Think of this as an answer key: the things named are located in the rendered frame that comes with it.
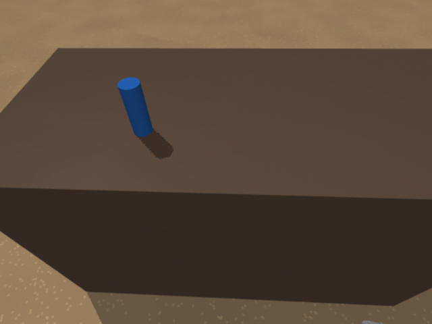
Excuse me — can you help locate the can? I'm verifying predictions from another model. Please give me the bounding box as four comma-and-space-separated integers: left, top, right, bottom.
117, 77, 153, 137

